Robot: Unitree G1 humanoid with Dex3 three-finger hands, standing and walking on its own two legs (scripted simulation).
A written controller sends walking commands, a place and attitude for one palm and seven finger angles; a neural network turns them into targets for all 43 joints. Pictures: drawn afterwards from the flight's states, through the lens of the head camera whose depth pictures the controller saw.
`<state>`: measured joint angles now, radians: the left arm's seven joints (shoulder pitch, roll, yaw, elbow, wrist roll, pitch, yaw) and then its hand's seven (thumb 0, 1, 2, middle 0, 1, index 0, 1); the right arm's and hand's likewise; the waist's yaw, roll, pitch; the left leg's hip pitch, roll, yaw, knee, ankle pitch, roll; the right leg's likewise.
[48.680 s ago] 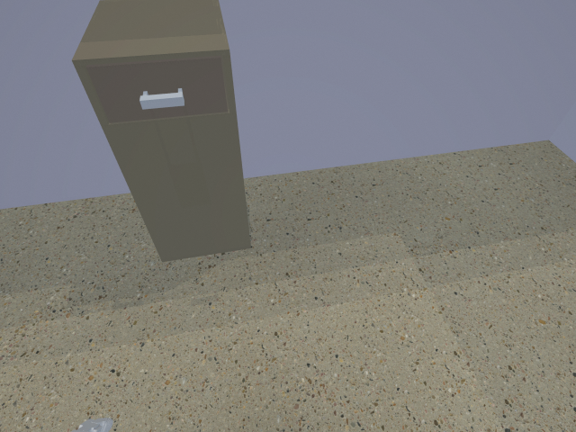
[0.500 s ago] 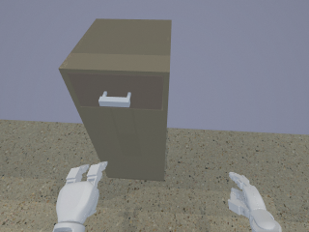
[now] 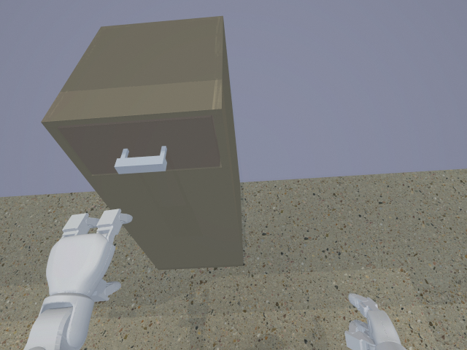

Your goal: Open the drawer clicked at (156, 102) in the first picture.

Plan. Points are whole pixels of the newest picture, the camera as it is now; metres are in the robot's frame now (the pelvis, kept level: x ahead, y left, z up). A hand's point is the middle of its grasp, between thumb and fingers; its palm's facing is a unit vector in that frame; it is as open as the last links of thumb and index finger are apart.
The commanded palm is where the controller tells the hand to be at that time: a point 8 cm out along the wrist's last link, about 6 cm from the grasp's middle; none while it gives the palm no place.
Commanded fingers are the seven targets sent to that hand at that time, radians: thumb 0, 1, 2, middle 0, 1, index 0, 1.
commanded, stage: raise the hand with hooked fingers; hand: left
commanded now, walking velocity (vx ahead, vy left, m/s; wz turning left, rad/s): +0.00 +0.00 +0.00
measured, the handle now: (143, 157) +0.49 +0.27 +0.01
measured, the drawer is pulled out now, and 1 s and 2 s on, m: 0.00 0.00 0.00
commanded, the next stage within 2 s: move the hooked fingers above the handle in 0.96 s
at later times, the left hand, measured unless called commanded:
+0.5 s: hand (59, 204) +0.29 +0.30 +0.12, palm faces +0.14 -0.07 -0.99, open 13.8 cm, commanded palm +0.26 +0.30 +0.18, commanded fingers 0.00 -0.50 0.30 -0.30 -1.20 -0.30 -1.20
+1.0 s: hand (35, 207) +0.28 +0.34 +0.13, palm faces +0.11 -0.07 -0.99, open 13.8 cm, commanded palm +0.25 +0.33 +0.18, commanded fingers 0.00 -0.50 0.30 -0.30 -1.20 -0.30 -1.20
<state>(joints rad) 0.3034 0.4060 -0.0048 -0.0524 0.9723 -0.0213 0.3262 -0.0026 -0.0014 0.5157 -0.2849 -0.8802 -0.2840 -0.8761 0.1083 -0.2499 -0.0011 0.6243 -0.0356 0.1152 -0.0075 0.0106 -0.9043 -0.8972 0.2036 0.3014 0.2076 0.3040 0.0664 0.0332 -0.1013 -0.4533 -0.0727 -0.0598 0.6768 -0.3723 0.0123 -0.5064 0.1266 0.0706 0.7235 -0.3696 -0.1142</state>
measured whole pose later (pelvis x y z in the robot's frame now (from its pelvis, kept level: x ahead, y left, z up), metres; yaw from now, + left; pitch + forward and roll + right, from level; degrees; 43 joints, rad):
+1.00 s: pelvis -0.02 +0.08 +0.02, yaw +2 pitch +2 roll -1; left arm -0.13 0.50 -0.07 0.03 0.92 0.07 0.07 0.00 -0.49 0.30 -0.32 -1.20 -0.32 -1.20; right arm 0.17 -0.25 0.00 0.66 0.02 0.15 0.00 0.01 -0.91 -0.90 0.20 0.30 0.20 0.30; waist 0.09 0.08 -0.01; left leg -0.24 -0.14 -0.09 0.46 -0.25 0.09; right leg -0.26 0.04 0.07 0.47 -0.25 -0.01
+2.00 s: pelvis +0.00 +0.04 +0.01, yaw +1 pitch +9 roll +0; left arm -0.43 0.50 -0.07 0.50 0.96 -0.01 0.11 0.00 -0.49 0.30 -0.32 -1.20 -0.32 -1.20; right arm 0.21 -0.27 -0.03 0.65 0.04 0.15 -0.06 0.01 -0.91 -0.90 0.20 0.30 0.20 0.30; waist 0.02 0.05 -0.09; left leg -0.41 -0.09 -0.09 0.59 -0.33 0.04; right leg -0.43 0.10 0.05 0.59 -0.31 -0.07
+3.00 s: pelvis -0.01 +0.05 +0.00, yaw +2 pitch +14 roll -1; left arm -0.82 0.42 -0.15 1.00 1.03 0.04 0.25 0.00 -0.49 0.30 -0.36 -1.23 -0.34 -1.23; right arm 0.33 -0.25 -0.03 0.68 0.02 0.12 -0.02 0.01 -0.91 -0.90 0.20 0.30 0.21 0.30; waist -0.06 0.05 -0.14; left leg -0.56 -0.10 -0.08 0.68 -0.34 0.06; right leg -0.57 0.09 0.04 0.65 -0.31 -0.04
